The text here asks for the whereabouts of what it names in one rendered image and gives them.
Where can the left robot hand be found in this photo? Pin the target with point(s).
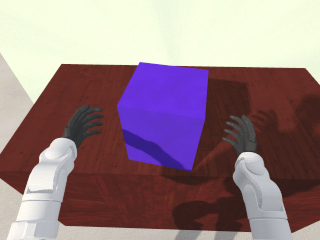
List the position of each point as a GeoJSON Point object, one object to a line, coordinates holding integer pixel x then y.
{"type": "Point", "coordinates": [76, 129]}

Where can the carton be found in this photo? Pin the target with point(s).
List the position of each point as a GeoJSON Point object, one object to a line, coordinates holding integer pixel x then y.
{"type": "Point", "coordinates": [162, 113]}

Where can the pedestal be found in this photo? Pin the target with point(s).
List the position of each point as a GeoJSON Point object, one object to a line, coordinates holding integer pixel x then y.
{"type": "Point", "coordinates": [107, 189]}

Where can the right robot forearm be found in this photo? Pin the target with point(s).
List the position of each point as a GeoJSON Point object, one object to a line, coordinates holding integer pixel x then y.
{"type": "Point", "coordinates": [263, 199]}

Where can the right robot hand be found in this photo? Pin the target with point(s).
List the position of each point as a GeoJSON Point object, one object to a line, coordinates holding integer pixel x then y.
{"type": "Point", "coordinates": [246, 139]}

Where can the left robot forearm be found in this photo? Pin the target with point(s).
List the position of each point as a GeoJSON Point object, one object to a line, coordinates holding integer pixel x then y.
{"type": "Point", "coordinates": [37, 218]}

